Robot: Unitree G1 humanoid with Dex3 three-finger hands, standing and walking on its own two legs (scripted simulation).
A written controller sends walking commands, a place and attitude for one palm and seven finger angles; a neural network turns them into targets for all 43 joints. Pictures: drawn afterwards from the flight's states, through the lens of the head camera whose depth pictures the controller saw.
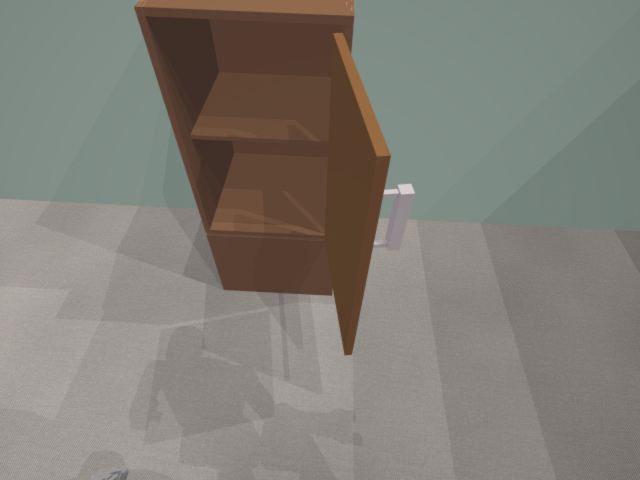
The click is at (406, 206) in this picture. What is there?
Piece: cupboard door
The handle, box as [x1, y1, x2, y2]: [373, 184, 414, 250]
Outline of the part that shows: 411,184 400,184 397,185 396,189 384,190 383,198 393,197 394,201 386,236 384,239 374,240 373,247 385,246 387,250 399,248 414,195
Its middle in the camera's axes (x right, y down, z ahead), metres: +0.11 -0.03 +0.64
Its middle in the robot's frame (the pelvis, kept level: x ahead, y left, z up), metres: +0.51 -0.08 +0.01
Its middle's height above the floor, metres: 0.78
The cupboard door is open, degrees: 100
